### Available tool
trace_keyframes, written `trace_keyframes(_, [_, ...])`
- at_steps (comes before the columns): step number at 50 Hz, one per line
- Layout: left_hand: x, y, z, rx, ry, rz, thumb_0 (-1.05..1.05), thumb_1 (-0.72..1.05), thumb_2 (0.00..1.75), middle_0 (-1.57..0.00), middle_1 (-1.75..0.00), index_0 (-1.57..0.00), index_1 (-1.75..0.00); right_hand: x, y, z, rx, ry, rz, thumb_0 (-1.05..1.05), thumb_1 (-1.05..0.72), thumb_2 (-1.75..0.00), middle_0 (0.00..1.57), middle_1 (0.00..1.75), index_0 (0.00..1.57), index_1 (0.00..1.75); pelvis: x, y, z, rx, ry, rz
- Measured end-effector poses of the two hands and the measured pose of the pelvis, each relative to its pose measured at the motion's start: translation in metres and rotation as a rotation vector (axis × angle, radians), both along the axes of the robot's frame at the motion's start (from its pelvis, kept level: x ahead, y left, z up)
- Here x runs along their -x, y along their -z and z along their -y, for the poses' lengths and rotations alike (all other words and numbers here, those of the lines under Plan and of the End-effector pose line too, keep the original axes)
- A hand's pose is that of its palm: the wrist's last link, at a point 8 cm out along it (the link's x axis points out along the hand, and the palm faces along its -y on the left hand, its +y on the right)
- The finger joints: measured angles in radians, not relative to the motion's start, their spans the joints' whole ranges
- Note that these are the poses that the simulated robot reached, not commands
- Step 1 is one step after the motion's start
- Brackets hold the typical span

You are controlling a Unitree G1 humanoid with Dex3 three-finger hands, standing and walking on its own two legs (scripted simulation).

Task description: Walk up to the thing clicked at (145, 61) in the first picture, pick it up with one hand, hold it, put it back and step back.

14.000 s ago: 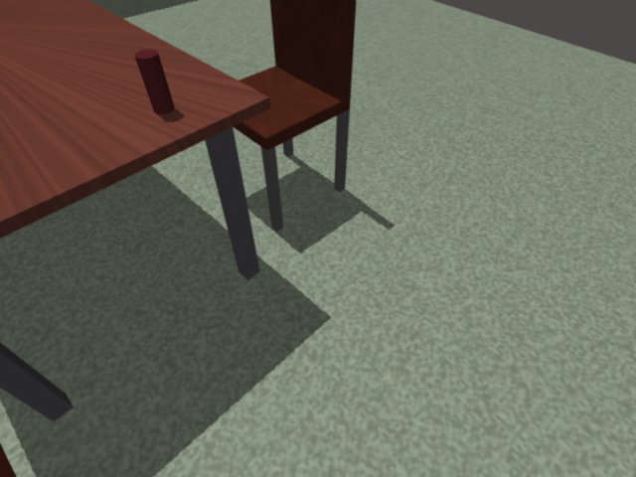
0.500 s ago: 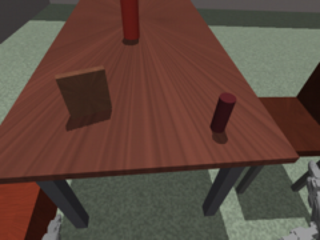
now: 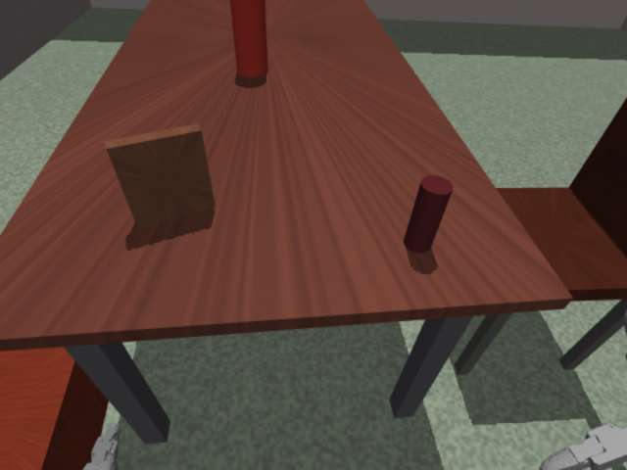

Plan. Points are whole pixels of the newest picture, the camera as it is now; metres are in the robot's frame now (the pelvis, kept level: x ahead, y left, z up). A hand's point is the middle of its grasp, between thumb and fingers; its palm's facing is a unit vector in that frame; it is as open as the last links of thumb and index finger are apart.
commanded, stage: rise first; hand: right
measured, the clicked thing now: (426, 216) +0.52 -0.21 +0.04
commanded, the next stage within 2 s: go down in 0.26 s
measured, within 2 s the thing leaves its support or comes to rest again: neither
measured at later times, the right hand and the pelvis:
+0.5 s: hand (608, 377) +0.19 -0.27 +0.13, palm faces +0.41 +0.81 -0.40, open 17.4 cm; pelvis +0.00 +0.00 +0.00, yaw +0 degrees
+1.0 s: hand (612, 289) +0.28 -0.33 +0.14, palm faces +0.28 +0.95 -0.17, open 17.4 cm; pelvis +0.01 +0.00 +0.00, yaw +0 degrees
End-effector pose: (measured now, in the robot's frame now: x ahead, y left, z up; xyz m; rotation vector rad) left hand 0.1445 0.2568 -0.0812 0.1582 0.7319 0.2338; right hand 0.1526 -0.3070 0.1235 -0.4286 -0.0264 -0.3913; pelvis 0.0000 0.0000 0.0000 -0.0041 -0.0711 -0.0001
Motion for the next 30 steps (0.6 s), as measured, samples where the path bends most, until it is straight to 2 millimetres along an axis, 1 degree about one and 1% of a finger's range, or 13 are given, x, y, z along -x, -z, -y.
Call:
trace_keyframes(10, [-0.001,0.000,0.003,0.008,0.004,0.014,-0.01,-0.55,0.06,-0.06,-0.05,-0.05,-0.06,0.001,-0.014,0.002,0.040,-0.015,0.049,-0.01,0.56,-0.04,0.06,0.06,0.06,0.06,0.003,0.000,0.001,-0.001,-0.001,0.000])
trace_keyframes(16, [0.001,0.003,0.005,0.017,0.003,0.002,-0.01,-0.55,0.07,-0.06,-0.05,-0.05,-0.06,0.005,-0.017,0.004,0.051,-0.008,0.055,-0.01,0.56,-0.04,0.06,0.06,0.06,0.06,0.002,0.000,0.001,-0.001,0.001,0.001])
trace_keyframes(22, [-0.003,0.002,0.003,0.004,0.015,0.005,-0.01,-0.54,0.07,-0.06,-0.05,-0.06,-0.06,0.006,-0.023,0.004,0.070,-0.006,0.087,-0.01,0.54,-0.05,0.06,0.06,0.06,0.06,0.002,0.000,0.001,-0.001,0.001,-0.006])
trace_keyframes(25, [-0.007,0.000,0.004,-0.001,0.015,0.017,-0.01,-0.54,0.06,-0.05,-0.05,-0.06,-0.06,0.004,-0.024,0.003,0.066,-0.013,0.125,-0.01,0.53,-0.05,0.06,0.06,0.06,0.06,0.000,0.001,0.000,0.000,0.002,-0.009])
trace_keyframes(30, [-0.011,-0.002,-0.003,-0.016,-0.009,0.023,-0.01,-0.53,0.05,-0.05,-0.05,-0.06,-0.06,-0.005,-0.019,0.014,0.035,0.002,0.127,-0.01,0.52,-0.04,0.06,0.06,0.06,0.06,-0.002,0.001,-0.002,0.000,0.004,-0.013])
